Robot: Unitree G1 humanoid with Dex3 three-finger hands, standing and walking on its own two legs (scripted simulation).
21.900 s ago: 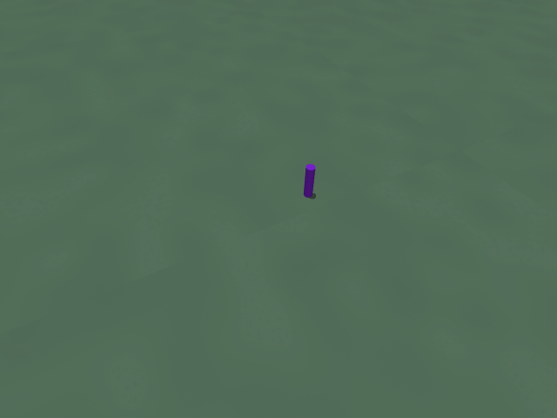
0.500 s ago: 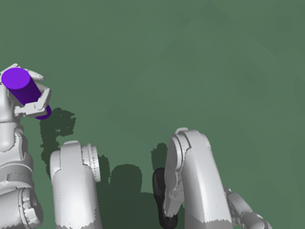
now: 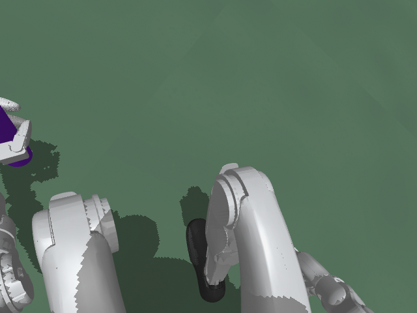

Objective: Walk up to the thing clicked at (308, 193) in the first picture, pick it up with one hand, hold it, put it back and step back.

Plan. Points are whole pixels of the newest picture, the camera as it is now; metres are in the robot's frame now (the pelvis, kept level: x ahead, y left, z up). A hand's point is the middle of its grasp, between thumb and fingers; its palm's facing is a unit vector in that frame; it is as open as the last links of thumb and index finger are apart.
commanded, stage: lower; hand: left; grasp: from the side
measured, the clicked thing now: (2, 136) +0.44 +0.27 -0.13
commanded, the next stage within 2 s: loosen in 1.06 s
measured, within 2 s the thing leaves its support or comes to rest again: rests again in 1.18 s
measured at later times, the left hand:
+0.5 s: hand (16, 136) +0.44 +0.25 -0.15, palm faces +0.24 -0.97 +0.00, open 6.2 cm
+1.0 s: hand (19, 139) +0.45 +0.25 -0.17, palm faces +0.26 -0.97 +0.00, open 6.2 cm
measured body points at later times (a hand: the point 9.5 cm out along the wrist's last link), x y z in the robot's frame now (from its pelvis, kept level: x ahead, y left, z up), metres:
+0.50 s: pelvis -0.01 +0.01 -0.01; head +0.22 +0.16 +0.34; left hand +0.43 +0.31 -0.15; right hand +0.13 -0.25 -0.05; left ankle +0.08 +0.13 -0.26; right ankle +0.13 -0.13 -0.26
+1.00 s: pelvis -0.01 +0.01 -0.01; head +0.23 +0.18 +0.33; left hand +0.43 +0.30 -0.17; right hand +0.13 -0.25 -0.04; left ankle +0.08 +0.13 -0.26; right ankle +0.13 -0.13 -0.26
